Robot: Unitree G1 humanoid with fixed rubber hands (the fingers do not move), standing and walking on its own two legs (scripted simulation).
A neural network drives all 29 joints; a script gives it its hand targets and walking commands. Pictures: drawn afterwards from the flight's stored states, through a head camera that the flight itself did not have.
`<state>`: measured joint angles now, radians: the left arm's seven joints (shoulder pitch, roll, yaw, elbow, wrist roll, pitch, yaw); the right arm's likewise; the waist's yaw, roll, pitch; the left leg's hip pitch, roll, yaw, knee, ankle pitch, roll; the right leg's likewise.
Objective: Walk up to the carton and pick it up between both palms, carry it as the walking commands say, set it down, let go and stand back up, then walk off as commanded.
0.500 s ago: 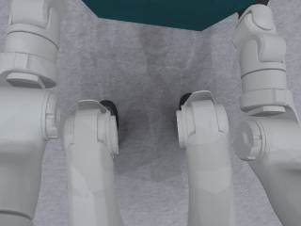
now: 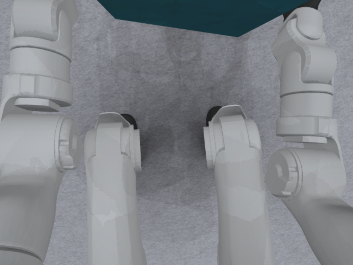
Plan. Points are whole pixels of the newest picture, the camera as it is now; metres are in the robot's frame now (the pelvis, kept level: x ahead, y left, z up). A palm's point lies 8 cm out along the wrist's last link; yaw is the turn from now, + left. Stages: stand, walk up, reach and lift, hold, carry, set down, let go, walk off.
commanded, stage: reach and lift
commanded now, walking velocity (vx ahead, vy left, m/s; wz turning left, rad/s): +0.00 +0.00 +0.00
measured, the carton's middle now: out of the picture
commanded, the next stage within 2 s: none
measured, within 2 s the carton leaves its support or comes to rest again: neither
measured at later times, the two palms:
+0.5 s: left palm out of the picture +0.55 +0.16 -0.06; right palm (329, 8) +0.47 -0.20 -0.07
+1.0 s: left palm out of the picture +0.54 +0.16 +0.02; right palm out of the picture +0.46 -0.20 +0.00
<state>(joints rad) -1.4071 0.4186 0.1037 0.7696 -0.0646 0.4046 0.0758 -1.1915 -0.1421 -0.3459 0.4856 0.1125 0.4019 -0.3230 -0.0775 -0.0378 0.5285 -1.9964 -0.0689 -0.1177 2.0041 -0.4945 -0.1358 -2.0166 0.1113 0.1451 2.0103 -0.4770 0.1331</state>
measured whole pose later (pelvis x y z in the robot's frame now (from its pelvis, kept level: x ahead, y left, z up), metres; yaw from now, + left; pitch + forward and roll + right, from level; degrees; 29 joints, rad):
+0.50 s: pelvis -0.01 +0.02 +0.05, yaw +0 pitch +24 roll -1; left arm -1.39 0.37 0.15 0.73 -0.01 0.46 0.07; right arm -1.15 -0.11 -0.40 0.42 0.04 0.47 -0.29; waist -0.07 0.00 0.53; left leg -1.82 -0.10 -0.12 1.86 -0.45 -0.10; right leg -1.81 0.09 0.15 1.84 -0.45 0.15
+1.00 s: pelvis -0.02 +0.01 +0.10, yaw +0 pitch +20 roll +0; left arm -1.32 0.35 0.17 0.71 0.00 0.48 0.07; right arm -1.12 -0.11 -0.39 0.41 0.03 0.50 -0.28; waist -0.07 0.01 0.53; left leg -1.61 -0.09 -0.13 1.67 -0.42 -0.10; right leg -1.60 0.08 0.15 1.66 -0.42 0.14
